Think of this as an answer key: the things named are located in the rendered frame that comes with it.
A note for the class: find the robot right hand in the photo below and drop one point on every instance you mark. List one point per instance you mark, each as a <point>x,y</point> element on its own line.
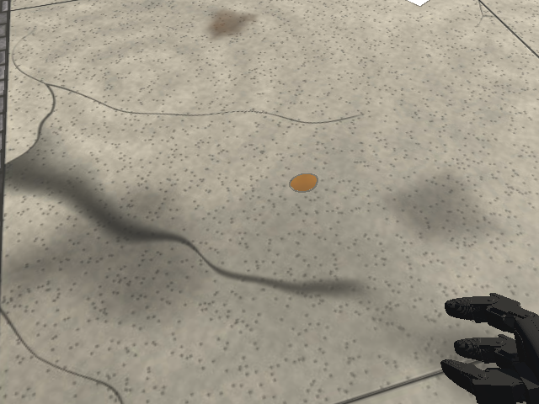
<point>517,378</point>

